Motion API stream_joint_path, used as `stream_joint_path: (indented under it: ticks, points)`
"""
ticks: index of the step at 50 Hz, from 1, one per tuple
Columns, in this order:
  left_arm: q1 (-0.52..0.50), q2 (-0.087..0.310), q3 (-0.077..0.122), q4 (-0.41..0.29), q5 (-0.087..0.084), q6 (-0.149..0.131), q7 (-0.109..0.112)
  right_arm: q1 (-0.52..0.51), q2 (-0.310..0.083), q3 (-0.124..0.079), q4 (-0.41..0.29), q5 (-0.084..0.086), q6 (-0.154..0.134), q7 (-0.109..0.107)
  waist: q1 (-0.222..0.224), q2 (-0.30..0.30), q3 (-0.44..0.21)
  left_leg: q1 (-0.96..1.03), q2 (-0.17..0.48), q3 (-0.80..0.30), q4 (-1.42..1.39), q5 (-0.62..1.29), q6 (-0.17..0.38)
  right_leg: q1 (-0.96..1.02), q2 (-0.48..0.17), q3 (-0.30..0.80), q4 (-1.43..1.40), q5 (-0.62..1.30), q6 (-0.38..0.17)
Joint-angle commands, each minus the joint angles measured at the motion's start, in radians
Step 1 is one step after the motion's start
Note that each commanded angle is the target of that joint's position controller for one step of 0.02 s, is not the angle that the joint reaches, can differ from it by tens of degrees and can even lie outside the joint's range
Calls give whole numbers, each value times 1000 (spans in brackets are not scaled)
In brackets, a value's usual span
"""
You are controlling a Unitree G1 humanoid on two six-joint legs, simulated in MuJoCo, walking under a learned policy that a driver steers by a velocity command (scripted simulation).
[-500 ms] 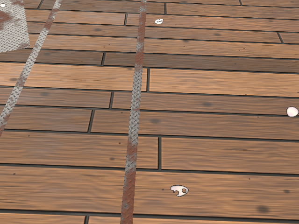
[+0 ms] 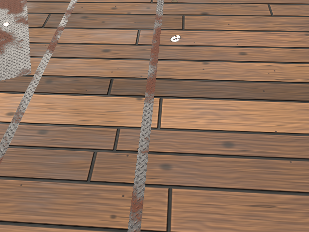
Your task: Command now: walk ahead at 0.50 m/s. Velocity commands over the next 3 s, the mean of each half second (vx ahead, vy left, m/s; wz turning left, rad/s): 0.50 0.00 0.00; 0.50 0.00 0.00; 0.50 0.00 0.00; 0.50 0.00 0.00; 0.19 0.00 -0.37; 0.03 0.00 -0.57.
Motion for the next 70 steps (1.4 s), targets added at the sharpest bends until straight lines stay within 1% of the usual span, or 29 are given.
stream_joint_path:
  ticks: [1,4,7,13,16,18,19,20,21,22,23,24,26,32,36,41,44,46,47,48,49,50,51,53,55,57,60,64,70]
  points:
    - [-6,124,19,-37,2,-21,11,41,-48,-18,-43,-8,12,-9,-38,-107,-23,-101,67,-36,-77,105,-14,54,-267,250,-267,88,-169]
    - [48,142,21,-20,-1,-16,30,-67,-49,-19,-80,-18,11,-5,-15,-88,2,-179,64,-30,-254,267,-38,103,-257,199,-279,165,-156]
    - [92,145,19,-9,-9,-11,37,-168,-30,-10,-107,-14,5,7,14,-94,21,-145,31,2,-434,401,-40,120,-226,136,-285,175,-128]
    - [197,161,27,40,-20,12,43,-329,-31,7,-167,-1,-5,41,61,-92,72,-172,-6,19,-607,354,-17,301,-289,132,-224,186,-121]
    - [173,182,37,40,-23,26,48,-277,-71,-4,-168,1,-14,53,8,-121,33,-55,-43,41,-644,242,22,361,-315,131,-126,396,-93]
    - [133,165,30,26,-22,35,48,-20,-145,-44,-91,-6,-15,45,-120,-113,-123,315,-98,84,-659,253,72,287,-240,69,165,637,-50]
    - [146,130,14,2,-4,34,47,167,-222,-65,-53,-19,-13,35,-171,4,-277,639,89,-132,-628,271,137,64,-176,22,488,354,-14]
    - [268,-8,-24,3,-6,11,35,215,-271,-72,-29,-17,-9,42,-98,271,-399,947,296,-617,-762,60,292,-329,19,59,819,-349,44]
    - [197,96,-1,9,-28,-14,29,201,-175,-43,-38,-11,-11,42,-134,170,-375,929,273,-675,-833,-38,254,-439,-23,197,936,-428,23]
    - [101,146,12,-25,-51,-29,27,113,-138,-31,-53,-10,-15,38,-122,129,-237,805,245,-528,-847,8,211,-503,-72,178,951,-345,6]
    - [49,144,13,-36,-49,-32,34,30,-119,-23,-73,-17,-17,38,-90,40,-158,653,213,-413,-871,120,192,-469,-126,148,910,-250,5]
    - [25,138,20,-37,-34,-27,41,-19,-93,-16,-78,-28,-20,41,-62,8,-100,523,183,-331,-901,207,186,-426,-157,140,852,-193,8]
    - [67,99,23,-28,-28,-1,43,-36,-59,-5,-69,-37,-25,45,-11,40,-82,410,141,-243,-956,252,178,-327,-190,147,780,-143,9]
    - [-82,80,25,-79,-10,21,43,53,-117,-17,-32,-26,-19,13,-25,11,0,392,122,-123,-1039,308,181,-444,-203,125,493,89,60]
    - [-212,59,13,-112,-15,13,30,110,-122,-16,-9,-16,-13,5,-64,20,29,406,84,-40,-1046,306,147,-396,-160,81,277,250,64]
    - [-328,67,3,-160,-26,4,4,182,-135,-24,35,-8,6,1,-94,26,68,553,145,-39,-986,325,140,-417,-136,75,156,189,40]
    - [-268,109,16,-159,-28,-6,-7,154,-156,-34,36,-4,20,-4,-39,55,28,611,170,-38,-887,528,113,-298,-100,52,118,81,-1]
    - [3,185,58,-75,-20,-7,0,120,-131,-24,23,-5,29,-6,90,39,-135,522,88,31,-579,743,65,88,-55,17,110,93,-52]
    - [186,267,79,-39,-9,-4,11,143,-95,-6,-1,-27,29,-6,132,-105,-290,299,18,80,-240,423,25,400,-260,263,127,96,-118]
    - [218,303,81,-20,-11,-1,2,260,34,28,0,-20,5,7,56,-364,-398,-73,-167,14,60,-251,-26,674,-442,742,-28,-124,-269]
    - [188,208,53,-31,-20,-4,1,179,-77,5,3,3,-18,12,91,-246,-341,-186,-115,-104,174,-277,-5,632,-409,759,-88,-240,-228]
    - [101,167,41,-50,-20,-9,5,84,-120,-7,-27,23,-32,14,79,-201,-210,-245,-66,-81,180,-184,14,506,-382,612,-102,-201,-184]
    - [21,147,32,-69,-12,-11,4,38,-117,-8,-35,20,-35,7,47,-109,-140,-205,-11,-55,137,-85,16,358,-349,503,-127,-99,-164]
    - [-42,97,16,-72,9,-17,1,40,-96,-18,-32,1,-16,-1,-13,-108,-78,-96,45,-57,44,12,13,164,-294,370,-183,26,-149]
    - [-23,100,16,-58,3,-20,2,60,-59,-16,-28,-1,6,-3,-34,-114,-60,-64,58,-50,-23,32,4,107,-276,309,-230,63,-158]
    - [12,135,23,-44,1,-22,15,5,-59,-18,-48,-9,16,-6,-31,-95,-24,-120,65,-41,-108,104,-16,98,-277,270,-263,111,-167]
    - [60,147,24,-28,-2,-14,32,-93,-56,-19,-80,-18,16,-2,-10,-83,1,-186,59,-32,-272,262,-41,134,-260,210,-277,174,-151]
    - [122,149,21,-8,-11,-8,39,-224,-32,-6,-114,-12,8,14,31,-92,31,-140,17,14,-484,418,-41,151,-223,130,-286,177,-119]
    - [206,166,30,39,-19,20,45,-355,-41,7,-173,0,-7,49,58,-99,72,-171,-17,25,-624,322,-7,347,-300,133,-201,259,-113]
